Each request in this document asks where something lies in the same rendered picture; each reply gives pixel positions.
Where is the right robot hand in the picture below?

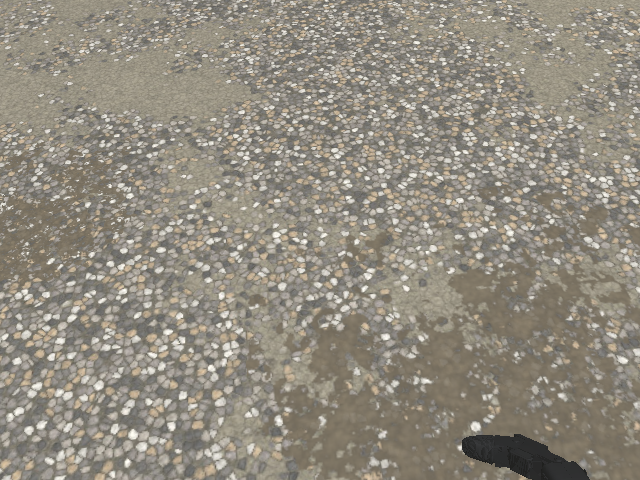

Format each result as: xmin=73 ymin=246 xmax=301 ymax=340
xmin=462 ymin=434 xmax=590 ymax=480

